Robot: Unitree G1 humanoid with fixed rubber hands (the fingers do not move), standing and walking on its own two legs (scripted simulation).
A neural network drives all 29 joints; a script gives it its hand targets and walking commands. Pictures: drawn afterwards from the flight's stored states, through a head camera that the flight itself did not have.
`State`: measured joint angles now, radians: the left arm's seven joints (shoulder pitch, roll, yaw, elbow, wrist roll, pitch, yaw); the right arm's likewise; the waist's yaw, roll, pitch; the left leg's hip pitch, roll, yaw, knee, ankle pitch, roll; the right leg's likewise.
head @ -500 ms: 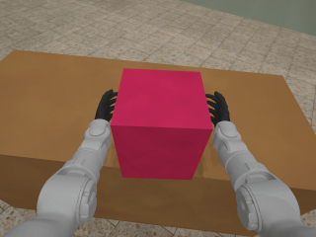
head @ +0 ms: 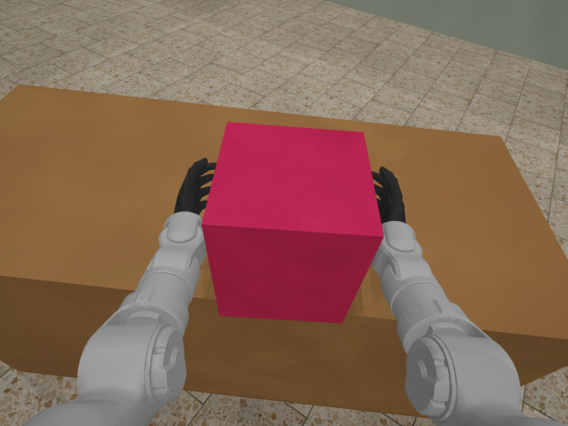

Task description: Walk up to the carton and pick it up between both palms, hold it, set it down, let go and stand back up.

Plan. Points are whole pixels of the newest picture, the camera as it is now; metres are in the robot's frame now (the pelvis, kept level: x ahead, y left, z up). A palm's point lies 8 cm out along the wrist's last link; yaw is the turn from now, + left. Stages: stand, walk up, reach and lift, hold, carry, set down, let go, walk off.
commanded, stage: reach and lift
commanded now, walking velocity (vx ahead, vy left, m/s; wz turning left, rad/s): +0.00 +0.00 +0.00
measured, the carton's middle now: (288, 228) +0.42 +0.03 +0.04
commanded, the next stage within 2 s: none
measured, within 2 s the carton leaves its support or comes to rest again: leaves its support in 1.34 s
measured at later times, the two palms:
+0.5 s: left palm (186, 216) +0.40 +0.18 +0.08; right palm (389, 227) +0.40 -0.12 +0.09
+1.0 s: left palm (187, 215) +0.40 +0.18 +0.08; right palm (389, 228) +0.40 -0.12 +0.08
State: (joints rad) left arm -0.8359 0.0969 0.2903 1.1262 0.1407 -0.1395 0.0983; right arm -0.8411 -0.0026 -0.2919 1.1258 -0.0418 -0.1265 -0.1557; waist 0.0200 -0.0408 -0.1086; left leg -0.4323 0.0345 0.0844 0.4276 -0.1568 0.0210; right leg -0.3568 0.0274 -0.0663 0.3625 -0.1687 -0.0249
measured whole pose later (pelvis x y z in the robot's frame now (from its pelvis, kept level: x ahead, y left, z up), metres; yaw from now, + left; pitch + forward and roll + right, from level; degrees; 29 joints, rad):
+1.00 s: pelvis +0.02 +0.00 +0.01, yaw +1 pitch +2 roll -1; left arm -0.64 -0.04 0.43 0.74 0.35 0.01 -0.02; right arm -0.65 0.13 -0.48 0.90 -0.31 -0.21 -0.08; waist 0.02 -0.05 0.01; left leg -0.19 0.02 0.08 0.31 -0.15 0.02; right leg -0.11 0.02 -0.07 0.23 -0.16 -0.02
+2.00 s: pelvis +0.01 +0.00 +0.01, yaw +2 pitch -5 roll -1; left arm -0.65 -0.02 0.30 0.46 0.31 0.40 0.02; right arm -0.68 0.01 -0.19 0.78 0.01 0.05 -0.13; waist -0.05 -0.06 0.03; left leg -0.09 0.01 0.06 0.31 -0.14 0.02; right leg 0.00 0.01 -0.09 0.24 -0.16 -0.01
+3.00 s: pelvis -0.01 +0.00 +0.01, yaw +3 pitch -9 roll -1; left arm -0.73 0.00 0.33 0.23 0.36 0.71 -0.04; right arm -0.80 -0.02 -0.11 0.69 0.14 0.28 -0.16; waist -0.10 -0.07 0.03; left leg -0.04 0.00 0.05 0.30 -0.12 0.02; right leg 0.04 0.01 -0.10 0.27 -0.16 -0.02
